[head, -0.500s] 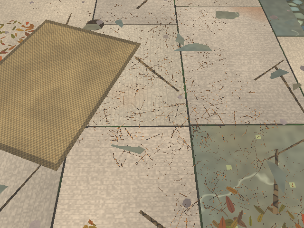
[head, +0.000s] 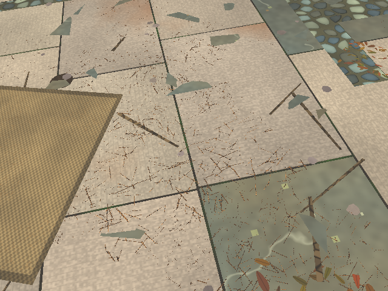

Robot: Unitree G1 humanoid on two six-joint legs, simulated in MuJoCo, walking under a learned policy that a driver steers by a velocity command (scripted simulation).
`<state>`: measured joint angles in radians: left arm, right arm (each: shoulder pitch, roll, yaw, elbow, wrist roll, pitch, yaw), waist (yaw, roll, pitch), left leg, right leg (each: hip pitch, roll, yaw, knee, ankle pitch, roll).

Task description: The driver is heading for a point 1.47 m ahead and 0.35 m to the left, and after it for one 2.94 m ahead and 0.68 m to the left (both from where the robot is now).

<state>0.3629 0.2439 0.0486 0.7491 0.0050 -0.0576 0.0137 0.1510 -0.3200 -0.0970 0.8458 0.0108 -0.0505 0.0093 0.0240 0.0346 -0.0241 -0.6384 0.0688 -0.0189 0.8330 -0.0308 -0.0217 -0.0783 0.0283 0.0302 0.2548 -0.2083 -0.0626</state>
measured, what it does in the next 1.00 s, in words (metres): walks ahead, turning left: left foot, then right foot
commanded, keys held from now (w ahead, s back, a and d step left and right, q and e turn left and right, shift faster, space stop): w+q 0.62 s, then w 0.38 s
